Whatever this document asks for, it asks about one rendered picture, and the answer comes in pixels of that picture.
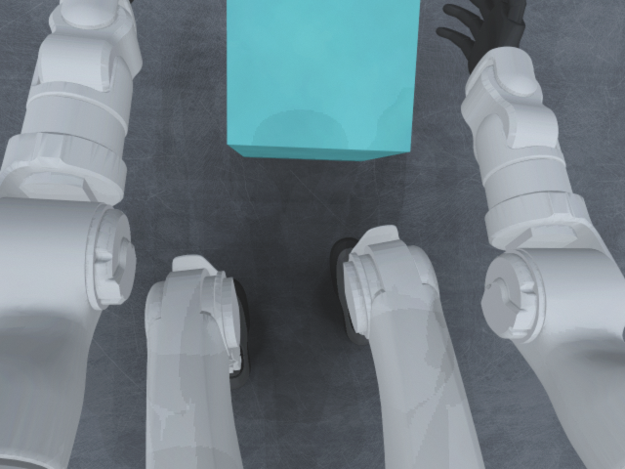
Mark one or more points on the robot right hand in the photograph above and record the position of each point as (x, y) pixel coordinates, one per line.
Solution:
(502, 26)

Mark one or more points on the carton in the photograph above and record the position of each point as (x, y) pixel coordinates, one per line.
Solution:
(321, 79)

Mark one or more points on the robot right shin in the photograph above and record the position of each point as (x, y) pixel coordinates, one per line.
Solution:
(388, 233)

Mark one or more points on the left robot forearm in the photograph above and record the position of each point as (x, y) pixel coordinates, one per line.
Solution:
(78, 108)

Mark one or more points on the right robot forearm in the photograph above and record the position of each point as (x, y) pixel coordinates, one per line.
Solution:
(522, 168)

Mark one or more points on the robot left thigh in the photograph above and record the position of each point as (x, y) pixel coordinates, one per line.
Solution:
(189, 417)

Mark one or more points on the left robot upper arm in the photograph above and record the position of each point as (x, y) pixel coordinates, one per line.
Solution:
(61, 263)

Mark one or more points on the right robot upper arm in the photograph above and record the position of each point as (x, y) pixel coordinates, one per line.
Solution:
(564, 309)

